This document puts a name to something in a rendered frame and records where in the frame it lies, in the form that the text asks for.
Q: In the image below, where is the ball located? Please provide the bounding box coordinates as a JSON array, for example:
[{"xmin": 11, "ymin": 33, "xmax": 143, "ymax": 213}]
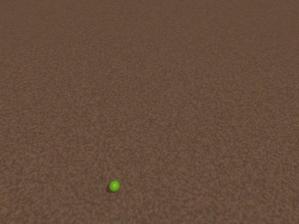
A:
[{"xmin": 109, "ymin": 180, "xmax": 120, "ymax": 192}]

